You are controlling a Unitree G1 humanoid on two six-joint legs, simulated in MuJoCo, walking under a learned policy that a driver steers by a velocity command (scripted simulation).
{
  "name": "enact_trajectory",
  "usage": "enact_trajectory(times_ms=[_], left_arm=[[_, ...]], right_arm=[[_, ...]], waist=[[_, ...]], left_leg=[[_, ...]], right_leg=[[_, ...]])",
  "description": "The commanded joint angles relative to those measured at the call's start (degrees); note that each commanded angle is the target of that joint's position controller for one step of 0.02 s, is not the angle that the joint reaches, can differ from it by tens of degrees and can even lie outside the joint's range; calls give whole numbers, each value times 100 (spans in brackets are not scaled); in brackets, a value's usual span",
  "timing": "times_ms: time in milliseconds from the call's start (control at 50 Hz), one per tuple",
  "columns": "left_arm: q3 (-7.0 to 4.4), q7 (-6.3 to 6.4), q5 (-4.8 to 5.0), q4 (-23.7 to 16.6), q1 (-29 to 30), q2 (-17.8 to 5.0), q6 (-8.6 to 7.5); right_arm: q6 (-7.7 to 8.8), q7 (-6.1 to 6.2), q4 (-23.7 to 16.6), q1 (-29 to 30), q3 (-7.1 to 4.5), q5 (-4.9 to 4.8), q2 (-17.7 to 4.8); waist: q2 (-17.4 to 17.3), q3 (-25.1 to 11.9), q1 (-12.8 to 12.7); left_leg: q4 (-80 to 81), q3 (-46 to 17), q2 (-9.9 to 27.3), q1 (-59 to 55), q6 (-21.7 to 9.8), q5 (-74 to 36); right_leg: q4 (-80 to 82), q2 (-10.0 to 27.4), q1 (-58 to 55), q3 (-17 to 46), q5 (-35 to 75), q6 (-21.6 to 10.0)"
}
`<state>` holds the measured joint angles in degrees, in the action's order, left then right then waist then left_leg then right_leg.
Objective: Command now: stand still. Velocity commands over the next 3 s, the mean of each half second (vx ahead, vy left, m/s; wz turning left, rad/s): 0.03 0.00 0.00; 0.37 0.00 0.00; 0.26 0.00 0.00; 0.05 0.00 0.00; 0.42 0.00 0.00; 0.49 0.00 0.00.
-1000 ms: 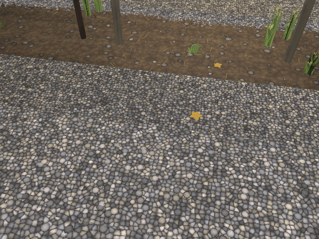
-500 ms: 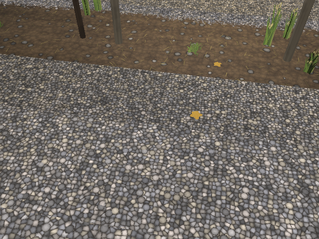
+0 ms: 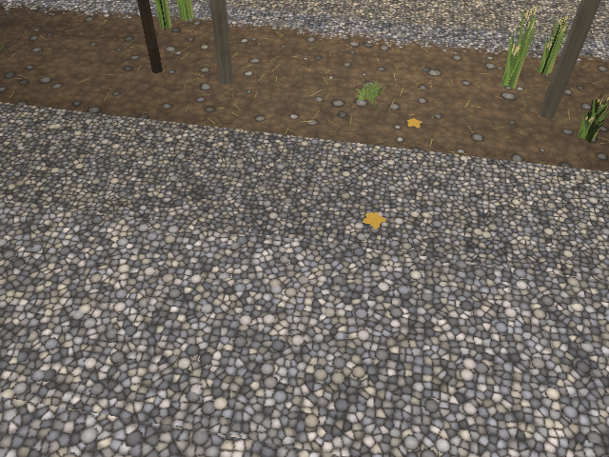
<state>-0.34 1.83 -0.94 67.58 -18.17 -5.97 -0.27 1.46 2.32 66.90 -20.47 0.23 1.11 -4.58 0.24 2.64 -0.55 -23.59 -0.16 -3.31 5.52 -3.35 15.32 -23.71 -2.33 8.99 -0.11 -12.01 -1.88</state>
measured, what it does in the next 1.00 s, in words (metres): walks ahead: right foot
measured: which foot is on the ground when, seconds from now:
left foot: down 0.00-0.82, up 0.84-1.00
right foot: down 0.00-0.46, up 0.48-0.80, down 0.82-1.00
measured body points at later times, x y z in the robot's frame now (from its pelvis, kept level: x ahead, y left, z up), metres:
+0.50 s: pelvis +0.01 +0.01 +0.00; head +0.01 +0.02 +0.45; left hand -0.02 +0.22 -0.17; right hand -0.05 -0.19 -0.16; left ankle -0.03 +0.08 -0.74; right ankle +0.01 -0.10 -0.74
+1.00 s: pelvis +0.19 -0.07 +0.00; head +0.20 -0.09 +0.45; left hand +0.18 +0.17 -0.14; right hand +0.21 -0.31 -0.16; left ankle +0.18 +0.06 -0.66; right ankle +0.18 -0.14 -0.74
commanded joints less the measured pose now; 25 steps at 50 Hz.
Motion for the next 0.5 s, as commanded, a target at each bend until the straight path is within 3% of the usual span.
enact_trajectory(times_ms=[20,380,400,440,480,500], left_arm=[[-40,9,2,-7,-440,-330,-12],[-31,14,14,32,-441,-304,-11],[-28,13,5,32,-442,-290,-9],[-66,2,-36,-71,-315,-346,-5],[-96,-40,-125,-339,33,-368,-18],[-102,-67,-178,-505,263,-359,-44]], right_arm=[[18,7,-2,-531,-37,-1,-310],[52,-4,-50,-594,-30,-5,-304],[49,-6,-48,-638,-35,3,-311],[8,-8,-63,-747,-140,11,-565],[-65,-15,-37,-1192,-272,9,-821],[-75,-22,-30,-1375,-315,33,-874]], waist=[[-62,436,2],[-64,424,17],[-92,339,43],[-350,470,135],[-695,803,397],[-719,1052,520]], left_leg=[[530,-681,800,536,-62,-646],[607,-716,813,466,-68,-836],[686,-736,775,418,-88,-376],[912,-1028,802,451,-252,1079],[1253,-1868,1314,259,-719,2909],[1435,-2311,1704,278,-970,3296]], right_leg=[[362,713,15,657,512,-97],[300,737,21,614,583,-35],[285,681,26,573,323,-41],[-170,375,420,285,-521,-68],[-1157,47,1569,-186,-1411,-142],[-1624,147,2044,-339,-1461,-163]])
